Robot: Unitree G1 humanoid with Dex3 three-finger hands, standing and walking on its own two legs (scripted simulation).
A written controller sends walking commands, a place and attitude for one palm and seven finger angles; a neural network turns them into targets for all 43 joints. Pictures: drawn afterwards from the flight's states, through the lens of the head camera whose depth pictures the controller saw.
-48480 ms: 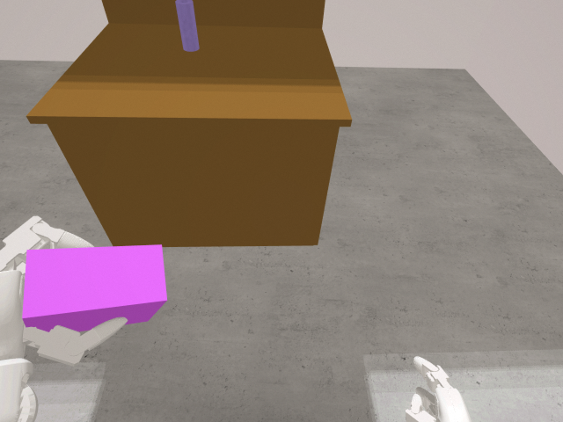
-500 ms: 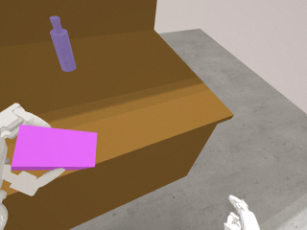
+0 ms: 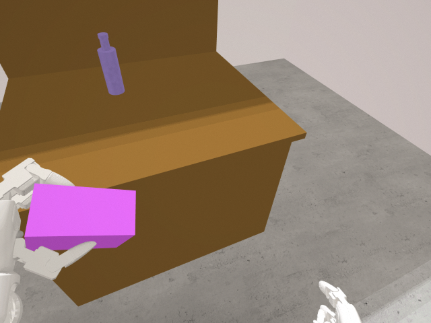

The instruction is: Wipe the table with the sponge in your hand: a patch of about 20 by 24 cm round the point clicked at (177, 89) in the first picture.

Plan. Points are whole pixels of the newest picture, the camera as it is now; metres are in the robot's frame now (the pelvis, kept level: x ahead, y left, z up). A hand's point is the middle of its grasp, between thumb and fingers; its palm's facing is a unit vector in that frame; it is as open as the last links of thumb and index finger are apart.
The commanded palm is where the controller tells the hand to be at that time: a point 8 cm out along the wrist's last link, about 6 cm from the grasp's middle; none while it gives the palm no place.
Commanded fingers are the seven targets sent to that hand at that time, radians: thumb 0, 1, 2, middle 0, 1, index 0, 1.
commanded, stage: stop stepping back and stand still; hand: left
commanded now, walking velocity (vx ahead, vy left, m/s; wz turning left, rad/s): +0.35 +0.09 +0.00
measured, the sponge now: (97, 220) +0.22 +0.19 +0.16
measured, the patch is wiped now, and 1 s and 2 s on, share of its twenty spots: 1.00 1.00 1.00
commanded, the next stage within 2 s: stand and wait in 1.98 s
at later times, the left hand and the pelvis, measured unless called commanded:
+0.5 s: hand out of the picture +0.04 +0.19 +0.18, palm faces +0.36 -0.86 -0.36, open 10.3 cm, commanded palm +0.01 +0.25 +0.20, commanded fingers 0.00 0.10 1.30 -1.20 -1.60 -1.20 -1.60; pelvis -0.15 -0.04 -0.01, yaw +1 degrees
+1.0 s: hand out of the picture -0.02 +0.14 +0.19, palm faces +0.35 -0.85 -0.38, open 10.3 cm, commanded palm -0.05 +0.19 +0.20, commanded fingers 0.00 0.10 1.30 -1.20 -1.60 -1.20 -1.60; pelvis -0.22 -0.09 +0.01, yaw -1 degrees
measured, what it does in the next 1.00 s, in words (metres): walks backwards: left foot, then right foot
